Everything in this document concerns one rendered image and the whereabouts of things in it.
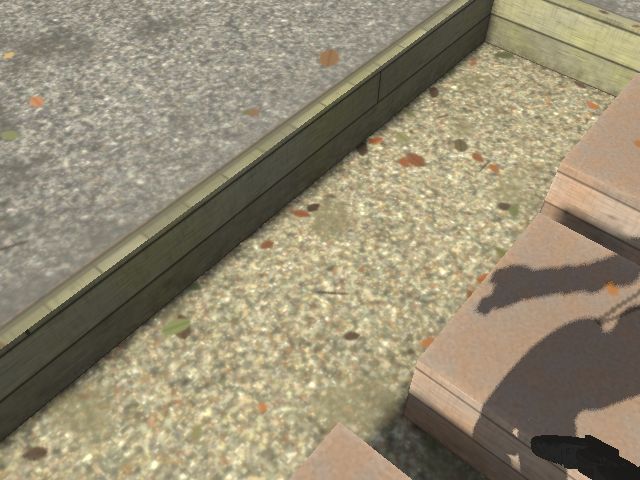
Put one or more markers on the robot right hand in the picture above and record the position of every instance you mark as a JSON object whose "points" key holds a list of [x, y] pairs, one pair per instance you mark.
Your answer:
{"points": [[592, 457]]}

